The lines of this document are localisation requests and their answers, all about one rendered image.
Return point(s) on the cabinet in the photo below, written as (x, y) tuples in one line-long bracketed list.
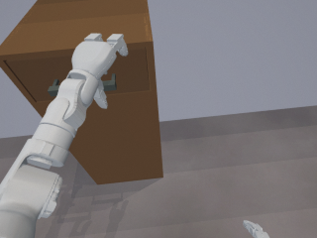
[(115, 144)]

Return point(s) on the robot left upper arm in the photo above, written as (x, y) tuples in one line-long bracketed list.
[(31, 194)]

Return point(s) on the drawer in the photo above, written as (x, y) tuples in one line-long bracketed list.
[(38, 74)]

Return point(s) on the robot left hand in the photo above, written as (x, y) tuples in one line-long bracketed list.
[(96, 57)]

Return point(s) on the robot right hand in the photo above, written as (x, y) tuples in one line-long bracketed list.
[(255, 230)]

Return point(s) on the handle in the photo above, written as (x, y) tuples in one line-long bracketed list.
[(108, 85)]

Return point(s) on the robot left forearm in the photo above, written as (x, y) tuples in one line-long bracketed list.
[(66, 113)]

